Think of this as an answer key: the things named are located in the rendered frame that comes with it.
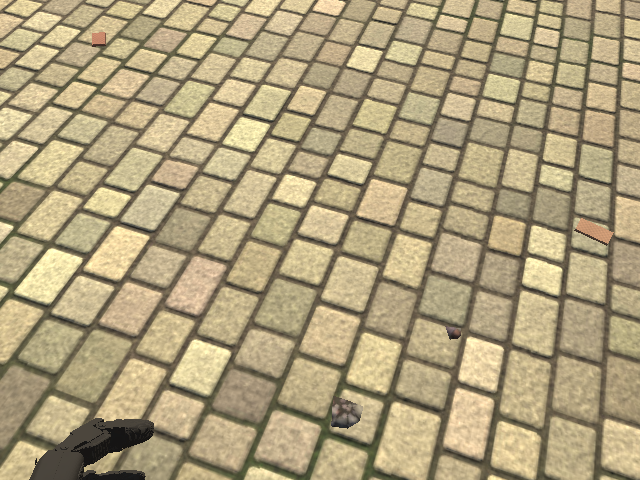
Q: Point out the robot left hand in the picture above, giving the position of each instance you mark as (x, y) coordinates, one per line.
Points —
(88, 444)

